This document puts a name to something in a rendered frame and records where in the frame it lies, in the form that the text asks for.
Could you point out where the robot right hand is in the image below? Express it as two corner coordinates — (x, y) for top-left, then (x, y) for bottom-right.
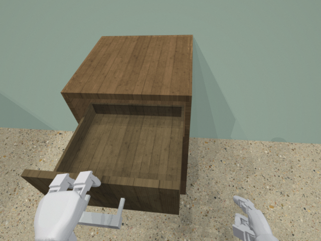
(232, 195), (273, 241)

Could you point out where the drawer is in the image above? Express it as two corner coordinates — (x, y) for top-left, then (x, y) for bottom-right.
(21, 102), (185, 215)

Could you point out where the robot left hand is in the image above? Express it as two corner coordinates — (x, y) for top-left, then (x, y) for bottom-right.
(34, 171), (101, 241)

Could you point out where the cabinet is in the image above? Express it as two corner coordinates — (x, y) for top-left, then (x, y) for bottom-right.
(61, 35), (193, 195)

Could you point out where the handle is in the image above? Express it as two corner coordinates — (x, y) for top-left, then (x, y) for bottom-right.
(78, 194), (125, 229)

